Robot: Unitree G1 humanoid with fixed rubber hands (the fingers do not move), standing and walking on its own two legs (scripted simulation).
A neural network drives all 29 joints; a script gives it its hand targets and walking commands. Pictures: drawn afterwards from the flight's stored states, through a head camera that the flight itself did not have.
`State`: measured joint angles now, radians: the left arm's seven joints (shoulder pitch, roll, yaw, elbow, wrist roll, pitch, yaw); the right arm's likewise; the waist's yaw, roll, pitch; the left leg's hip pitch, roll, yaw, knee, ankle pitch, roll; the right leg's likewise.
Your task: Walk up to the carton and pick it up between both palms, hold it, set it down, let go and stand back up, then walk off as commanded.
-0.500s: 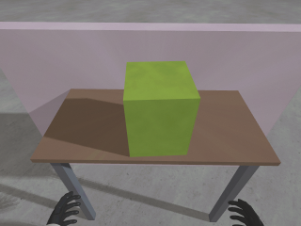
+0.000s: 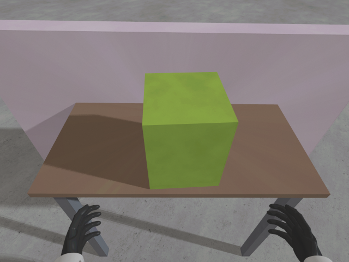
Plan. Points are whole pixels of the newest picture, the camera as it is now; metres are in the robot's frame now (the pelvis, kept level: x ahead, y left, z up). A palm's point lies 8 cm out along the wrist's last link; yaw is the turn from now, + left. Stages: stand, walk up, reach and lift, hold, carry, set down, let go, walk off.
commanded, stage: reach and lift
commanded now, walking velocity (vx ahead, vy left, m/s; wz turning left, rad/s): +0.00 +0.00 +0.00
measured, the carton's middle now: (183, 131) +0.47 -0.01 +0.06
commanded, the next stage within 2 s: none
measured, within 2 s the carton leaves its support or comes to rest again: neither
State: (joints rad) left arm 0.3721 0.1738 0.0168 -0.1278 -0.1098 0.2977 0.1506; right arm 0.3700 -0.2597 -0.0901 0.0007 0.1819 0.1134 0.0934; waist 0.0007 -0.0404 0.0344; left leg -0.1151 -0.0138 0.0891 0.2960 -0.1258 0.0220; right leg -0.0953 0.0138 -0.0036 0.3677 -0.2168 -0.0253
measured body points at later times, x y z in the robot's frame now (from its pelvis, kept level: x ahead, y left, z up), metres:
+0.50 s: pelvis -0.02 -0.01 +0.00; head -0.04 +0.00 +0.45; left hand +0.21 +0.21 +0.06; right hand +0.20 -0.22 +0.07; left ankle +0.03 +0.10 -0.75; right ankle -0.01 -0.10 -0.75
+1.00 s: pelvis +0.00 -0.01 +0.00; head +0.01 +0.00 +0.45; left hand +0.29 +0.20 +0.11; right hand +0.30 -0.22 +0.11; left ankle +0.03 +0.10 -0.75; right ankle -0.01 -0.10 -0.75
